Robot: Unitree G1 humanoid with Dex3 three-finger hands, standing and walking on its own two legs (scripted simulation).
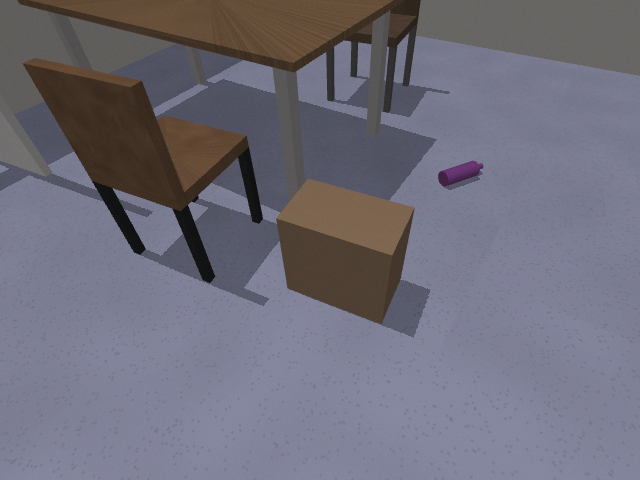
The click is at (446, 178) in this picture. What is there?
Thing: lying bottle
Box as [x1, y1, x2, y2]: [438, 161, 482, 185]
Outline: 482,164 478,164 475,161 470,161 440,171 438,174 438,179 442,185 447,185 476,175 479,169 482,167
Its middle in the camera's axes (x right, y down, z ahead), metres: +0.74 -0.38 +1.97
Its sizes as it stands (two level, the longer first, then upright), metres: 0.243 0.080 0.080
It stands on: the floor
